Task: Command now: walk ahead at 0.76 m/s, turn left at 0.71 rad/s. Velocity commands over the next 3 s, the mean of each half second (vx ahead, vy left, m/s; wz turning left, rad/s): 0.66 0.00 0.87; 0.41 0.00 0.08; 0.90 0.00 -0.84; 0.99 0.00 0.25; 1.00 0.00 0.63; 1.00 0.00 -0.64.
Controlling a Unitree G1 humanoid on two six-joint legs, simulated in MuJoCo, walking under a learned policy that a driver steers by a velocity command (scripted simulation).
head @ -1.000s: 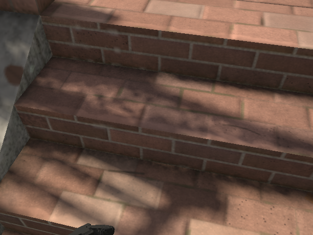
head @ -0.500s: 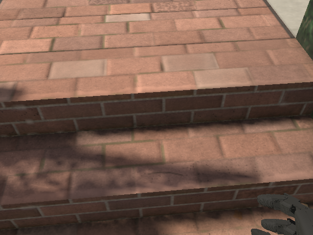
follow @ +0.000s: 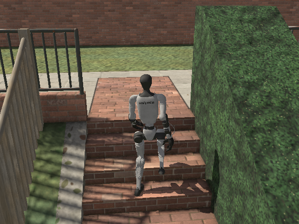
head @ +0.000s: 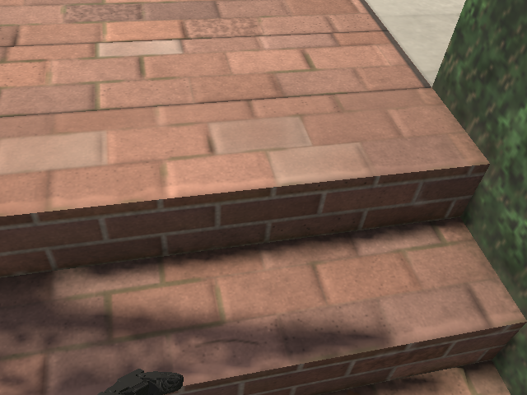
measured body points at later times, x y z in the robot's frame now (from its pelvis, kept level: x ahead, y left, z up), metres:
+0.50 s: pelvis +0.27 -0.08 +0.17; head +0.28 -0.07 +0.62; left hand +0.13 +0.16 +0.03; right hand +0.64 -0.11 +0.19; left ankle +0.32 +0.02 -0.42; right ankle +0.18 -0.22 -0.54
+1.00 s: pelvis +0.52 -0.03 +0.26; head +0.51 -0.04 +0.71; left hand +0.44 +0.22 +0.14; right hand +0.81 -0.17 +0.18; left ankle +0.34 +0.01 -0.34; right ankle +0.54 -0.10 -0.38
